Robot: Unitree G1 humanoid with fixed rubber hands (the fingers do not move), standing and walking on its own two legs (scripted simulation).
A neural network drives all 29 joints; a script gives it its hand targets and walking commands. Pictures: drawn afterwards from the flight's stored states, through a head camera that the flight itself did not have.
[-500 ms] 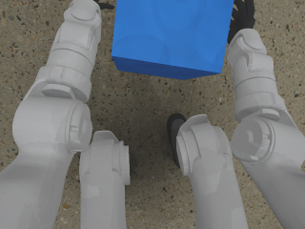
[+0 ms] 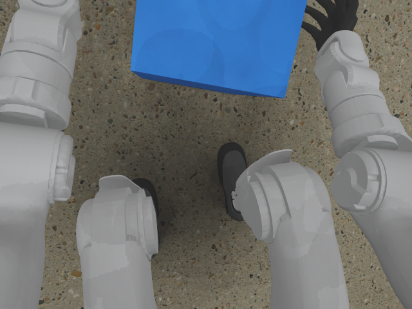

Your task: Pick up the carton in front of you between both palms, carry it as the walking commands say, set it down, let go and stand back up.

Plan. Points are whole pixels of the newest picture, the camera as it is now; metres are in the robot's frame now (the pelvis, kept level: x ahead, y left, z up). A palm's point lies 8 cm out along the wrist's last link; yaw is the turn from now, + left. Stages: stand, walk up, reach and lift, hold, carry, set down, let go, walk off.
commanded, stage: set down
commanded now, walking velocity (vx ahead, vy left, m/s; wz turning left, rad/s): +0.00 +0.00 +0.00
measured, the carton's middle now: (207, 26) +0.52 -0.06 -0.25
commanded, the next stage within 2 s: let go in 1.04 s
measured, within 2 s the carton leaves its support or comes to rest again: neither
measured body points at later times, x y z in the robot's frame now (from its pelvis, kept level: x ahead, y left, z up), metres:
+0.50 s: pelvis +0.00 -0.01 +0.09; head +0.34 -0.01 +0.38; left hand +0.61 +0.12 -0.03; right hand +0.50 -0.25 -0.03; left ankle +0.08 +0.11 -0.34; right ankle +0.14 -0.13 -0.34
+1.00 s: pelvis +0.03 +0.00 +0.22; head +0.34 +0.00 +0.54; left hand +0.62 +0.13 +0.12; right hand +0.50 -0.25 +0.12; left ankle +0.08 +0.11 -0.34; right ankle +0.14 -0.13 -0.34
